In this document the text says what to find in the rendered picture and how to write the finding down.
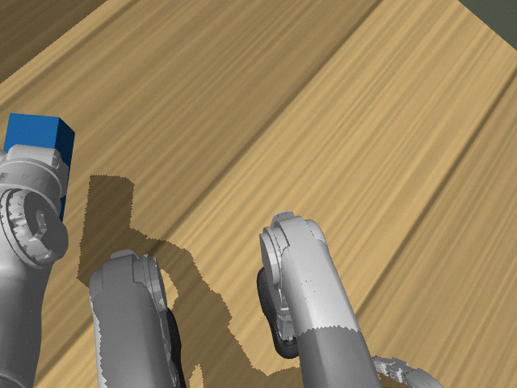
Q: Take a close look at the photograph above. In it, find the carton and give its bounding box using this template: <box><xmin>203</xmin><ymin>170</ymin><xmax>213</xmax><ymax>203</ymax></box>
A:
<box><xmin>3</xmin><ymin>113</ymin><xmax>75</xmax><ymax>222</ymax></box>

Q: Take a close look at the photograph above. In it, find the left robot foot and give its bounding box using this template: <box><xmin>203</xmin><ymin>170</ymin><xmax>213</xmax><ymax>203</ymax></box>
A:
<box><xmin>166</xmin><ymin>307</ymin><xmax>187</xmax><ymax>388</ymax></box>

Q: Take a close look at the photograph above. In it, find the right robot foot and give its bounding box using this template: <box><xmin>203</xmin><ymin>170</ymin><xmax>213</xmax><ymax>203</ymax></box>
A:
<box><xmin>257</xmin><ymin>267</ymin><xmax>299</xmax><ymax>359</ymax></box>

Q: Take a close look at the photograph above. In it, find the left robot arm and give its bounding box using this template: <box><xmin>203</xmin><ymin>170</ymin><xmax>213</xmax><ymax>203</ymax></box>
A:
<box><xmin>0</xmin><ymin>144</ymin><xmax>69</xmax><ymax>388</ymax></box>

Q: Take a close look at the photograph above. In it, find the right robot hand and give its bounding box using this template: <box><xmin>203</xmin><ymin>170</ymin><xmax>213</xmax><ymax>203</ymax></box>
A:
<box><xmin>372</xmin><ymin>357</ymin><xmax>444</xmax><ymax>388</ymax></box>

